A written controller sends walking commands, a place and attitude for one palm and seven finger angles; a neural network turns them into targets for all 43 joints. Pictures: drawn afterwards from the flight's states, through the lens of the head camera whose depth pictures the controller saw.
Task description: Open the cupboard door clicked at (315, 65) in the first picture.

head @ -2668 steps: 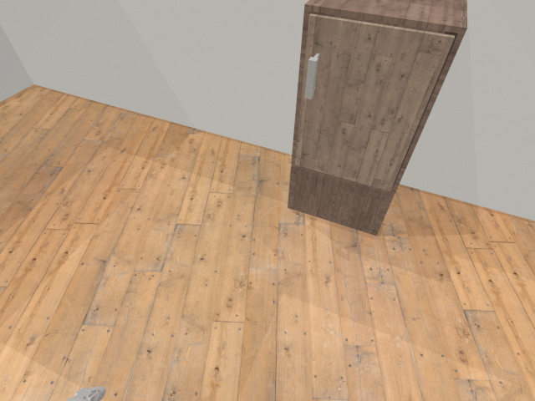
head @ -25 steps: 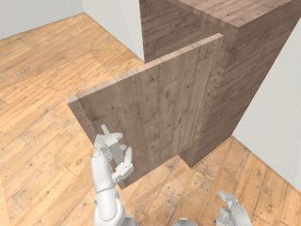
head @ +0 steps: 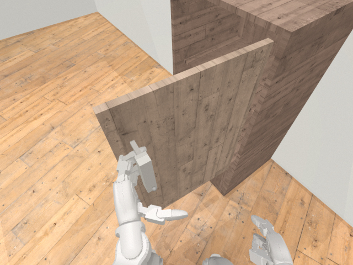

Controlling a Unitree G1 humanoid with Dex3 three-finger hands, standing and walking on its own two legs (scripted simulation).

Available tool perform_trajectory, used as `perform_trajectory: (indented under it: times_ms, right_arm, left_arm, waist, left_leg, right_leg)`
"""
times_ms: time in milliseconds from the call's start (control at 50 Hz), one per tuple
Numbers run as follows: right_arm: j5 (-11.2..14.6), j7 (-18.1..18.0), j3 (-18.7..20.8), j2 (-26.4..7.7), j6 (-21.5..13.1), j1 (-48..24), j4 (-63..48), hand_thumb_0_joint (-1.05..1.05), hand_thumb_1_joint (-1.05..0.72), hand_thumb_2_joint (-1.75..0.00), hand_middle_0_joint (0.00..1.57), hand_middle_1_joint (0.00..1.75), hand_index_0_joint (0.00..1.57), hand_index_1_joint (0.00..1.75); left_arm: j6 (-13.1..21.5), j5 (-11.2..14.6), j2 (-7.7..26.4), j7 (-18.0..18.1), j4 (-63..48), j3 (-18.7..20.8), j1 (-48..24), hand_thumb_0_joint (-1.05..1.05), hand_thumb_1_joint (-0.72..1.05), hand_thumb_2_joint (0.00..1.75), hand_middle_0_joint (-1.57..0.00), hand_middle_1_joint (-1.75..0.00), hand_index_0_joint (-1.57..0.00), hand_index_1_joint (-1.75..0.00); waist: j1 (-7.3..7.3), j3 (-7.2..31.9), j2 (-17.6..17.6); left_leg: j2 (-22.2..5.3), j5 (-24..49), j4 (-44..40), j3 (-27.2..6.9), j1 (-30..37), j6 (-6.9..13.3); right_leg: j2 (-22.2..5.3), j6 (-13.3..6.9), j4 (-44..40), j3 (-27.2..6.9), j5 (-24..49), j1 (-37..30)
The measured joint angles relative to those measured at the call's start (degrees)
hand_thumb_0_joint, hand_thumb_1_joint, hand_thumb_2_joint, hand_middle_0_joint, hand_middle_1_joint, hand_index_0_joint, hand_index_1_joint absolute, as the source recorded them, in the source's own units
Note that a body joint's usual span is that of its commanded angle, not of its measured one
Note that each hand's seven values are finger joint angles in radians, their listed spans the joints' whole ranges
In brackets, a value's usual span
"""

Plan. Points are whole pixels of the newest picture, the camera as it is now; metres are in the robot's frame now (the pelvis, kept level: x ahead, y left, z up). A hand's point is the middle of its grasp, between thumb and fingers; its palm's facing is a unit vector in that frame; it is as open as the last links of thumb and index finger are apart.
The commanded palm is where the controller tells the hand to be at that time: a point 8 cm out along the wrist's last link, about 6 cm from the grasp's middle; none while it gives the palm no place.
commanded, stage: open thumb and fingers to let go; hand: left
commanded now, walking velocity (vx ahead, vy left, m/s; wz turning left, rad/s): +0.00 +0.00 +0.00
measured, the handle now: (142, 166) +0.32 +0.10 +0.05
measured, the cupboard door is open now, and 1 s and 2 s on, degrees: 85 88 88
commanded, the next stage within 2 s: slide the hand sideways off the handle in 0.10 s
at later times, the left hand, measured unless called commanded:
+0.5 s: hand (152, 208) +0.23 +0.06 +0.05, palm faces -0.19 -0.98 +0.04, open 16.4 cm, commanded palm +0.22 +0.11 +0.05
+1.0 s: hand (126, 224) +0.20 +0.11 +0.05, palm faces -0.11 -0.99 +0.00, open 16.2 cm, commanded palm +0.18 +0.17 +0.05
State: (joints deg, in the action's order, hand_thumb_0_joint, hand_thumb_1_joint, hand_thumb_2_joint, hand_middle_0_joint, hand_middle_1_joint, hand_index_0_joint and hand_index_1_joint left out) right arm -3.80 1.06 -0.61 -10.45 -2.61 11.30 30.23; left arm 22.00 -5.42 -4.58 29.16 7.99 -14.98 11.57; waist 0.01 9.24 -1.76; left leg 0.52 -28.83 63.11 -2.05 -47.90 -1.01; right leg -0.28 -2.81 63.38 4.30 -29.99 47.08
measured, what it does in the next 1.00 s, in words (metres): stands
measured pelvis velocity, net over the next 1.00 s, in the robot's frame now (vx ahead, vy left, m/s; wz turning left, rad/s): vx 0.00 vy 0.02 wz -0.02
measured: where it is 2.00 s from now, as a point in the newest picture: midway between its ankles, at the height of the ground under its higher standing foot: outside the picture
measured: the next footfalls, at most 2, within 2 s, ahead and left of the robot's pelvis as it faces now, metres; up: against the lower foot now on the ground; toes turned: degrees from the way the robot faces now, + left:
none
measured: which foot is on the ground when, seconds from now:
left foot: down 0.00-1.00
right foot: down 0.00-1.00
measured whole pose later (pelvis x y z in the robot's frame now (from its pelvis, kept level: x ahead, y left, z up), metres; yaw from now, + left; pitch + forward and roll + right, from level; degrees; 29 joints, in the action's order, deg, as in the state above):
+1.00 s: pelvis +0.00 +0.02 -0.02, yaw -1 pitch +15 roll -1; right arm -0.2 0.6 -1.1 -12.2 -1.4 14.5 20.8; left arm 23.1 4.1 7.3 -1.6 -11.5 -10.2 30.7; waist 0.1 9.1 -2.0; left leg 0.5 -32.1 69.5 -0.9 -51.9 0.9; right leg -0.3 -1.0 68.1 3.2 -32.0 50.6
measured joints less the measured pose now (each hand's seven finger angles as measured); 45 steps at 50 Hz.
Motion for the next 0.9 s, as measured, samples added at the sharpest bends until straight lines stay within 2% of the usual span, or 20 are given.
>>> perform_trajectory:
  times_ms: [140, 240, 260, 300, 360, 420, 480, 560, 660, 780, 900]
  right_arm:
    - [0.1, 0.4, -0.9, 0.7, 0.4, -0.4, -0.4, 0.01, -0.91, -0.9, 0.2, 0.3, 0.2, 0.3]
    - [0.3, 0.8, -1.2, 0.7, 0.6, -0.1, -0.4, 0.01, -0.91, -0.9, 0.2, 0.3, 0.2, 0.3]
    - [0.5, 0.9, -1.2, 0.5, 0.6, 0.2, -0.7, 0.01, -0.91, -0.9, 0.2, 0.3, 0.2, 0.3]
    - [1.1, 0.9, -1.0, -0.1, 0.6, 1.0, -1.5, 0.01, -0.91, -0.9, 0.2, 0.3, 0.2, 0.3]
    - [2.3, 0.5, -0.5, -1.2, 0.4, 2.1, -2.8, 0.01, -0.91, -0.9, 0.2, 0.3, 0.2, 0.3]
    - [3.3, -0.1, -0.3, -2.2, 0.4, 2.8, -4.3, 0.01, -0.91, -0.9, 0.2, 0.3, 0.2, 0.3]
    - [3.5, -0.4, -0.1, -2.4, 0.4, 3.3, -5.5, 0.01, -0.91, -0.9, 0.2, 0.3, 0.2, 0.3]
    - [3.2, -0.1, -0.3, -2.0, 0.8, 3.6, -7.0, 0.01, -0.91, -0.9, 0.2, 0.3, 0.2, 0.3]
    - [3.0, 0.3, -0.9, -1.2, 1.8, 3.3, -7.9, 0.01, -0.91, -0.9, 0.2, 0.3, 0.2, 0.3]
    - [3.4, 0.2, -1.5, -0.6, 2.5, 3.4, -8.8, 0.01, -0.91, -0.9, 0.2, 0.3, 0.2, 0.3]
    - [3.4, 0.1, -1.3, -1.1, 1.8, 3.6, -9.5, 0.01, -0.91, -0.9, 0.2, 0.3, 0.2, 0.3]
  left_arm:
    - [-2.4, -0.5, 0.4, 0.7, 0.2, -1.8, -1.7, -0.02, -0.5, 0.31, -0.23, -0.59, -0.24, -0.6]
    - [-3.4, -0.8, 0.6, 0.2, 0.1, -1.6, -2.2, -0.02, -0.5, 0.31, -0.28, -0.54, -0.29, -0.55]
    - [-3.1, -0.9, 1.2, -2.2, -0.5, -1.3, -1.8, -0.02, -0.5, 0.31, -0.27, -0.52, -0.27, -0.54]
    - [-1.9, 0.2, 3.5, -9.6, -1.6, -0.7, -0.9, -0.02, -0.5, 0.31, -0.25, -0.48, -0.22, -0.49]
    - [-0.7, 3.5, 7.8, -20.6, -4.1, -0.8, 0.5, -0.02, -0.5, 0.31, -0.2, -0.42, -0.15, -0.43]
    - [-1.2, 6.9, 9.2, -26.2, -6.7, -1.6, 2.4, -0.02, -0.5, 0.3, -0.16, -0.37, -0.13, -0.38]
    - [-2.2, 7.6, 8.1, -26.3, -8.9, -2.3, 4.3, -0.02, -0.51, 0.3, -0.15, -0.34, -0.13, -0.34]
    - [-2.4, 5.6, 6.8, -24.2, -10.6, -2.7, 6.1, -0.02, -0.51, 0.3, -0.14, -0.32, -0.15, -0.32]
    - [-2.1, 4.2, 7.9, -24.0, -11.7, -1.9, 6.9, -0.02, -0.5, 0.3, -0.16, -0.31, -0.17, -0.31]
    - [-2.6, 6.2, 9.5, -26.1, -14.7, 0.2, 11.2, -0.02, -0.5, 0.3, -0.18, -0.32, -0.2, -0.32]
    - [-0.5, 8.1, 10.6, -28.1, -17.8, 2.8, 16.9, -0.02, -0.5, 0.3, -0.18, -0.32, -0.2, -0.32]
  waist:
    - [0.11, 0.0, -0.2]
    - [0.1, -0.1, -0.1]
    - [0.16, -0.2, -0.1]
    - [0.02, -0.4, -0.2]
    - [-0.03, -1.1, -0.7]
    - [0.22, -1.7, -1.3]
    - [0.6, -1.7, -1.2]
    - [0.93, -1.2, -0.4]
    - [1.0, -0.9, 0.2]
    - [0.82, -0.7, 0.1]
    - [0.52, -0.3, -0.2]
  left_leg:
    - [0.0, -0.3, 0.5, 0.3, 0.1, 0.7]
    - [0.2, -0.3, 0.7, 0.3, 0.0, 1.0]
    - [0.4, -0.2, 0.8, 0.3, -0.2, 1.1]
    - [0.6, -0.3, 1.3, 0.2, -0.7, 1.3]
    - [0.9, -0.6, 2.3, 0.1, -1.2, 1.6]
    - [0.9, -0.8, 2.8, 0.5, -1.2, 2.0]
    - [0.9, -1.0, 2.9, 1.2, -1.3, 2.3]
    - [0.8, -1.3, 3.5, 2.0, -1.9, 2.6]
    - [0.5, -1.9, 4.5, 2.2, -2.6, 2.5]
    - [0.1, -2.3, 4.2, 2.1, -1.7, 2.4]
    - [0.0, -2.7, 4.7, 1.6, -2.3, 2.1]
  right_leg:
    - [0.0, 0.7, -0.2, -0.3, 0.2, -0.3]
    - [-0.2, 1.0, -0.3, -0.3, 0.3, -0.5]
    - [-0.3, 1.0, -0.2, -0.3, 0.3, -0.3]
    - [-0.6, 1.2, 0.3, -0.2, 0.2, 0.0]
    - [-0.8, 1.5, 1.0, -0.1, -0.1, 0.4]
    - [-0.9, 1.8, 1.3, -0.5, -0.1, 0.4]
    - [-0.9, 2.2, 1.6, -1.2, -0.1, 0.8]
    - [-0.9, 2.5, 2.4, -2.0, -0.3, 1.8]
    - [-0.6, 2.4, 3.4, -2.2, -0.8, 2.6]
    - [-0.1, 2.3, 2.8, -2.1, -0.8, 1.7]
    - [0.0, 2.1, 3.1, -1.6, -1.3, 2.0]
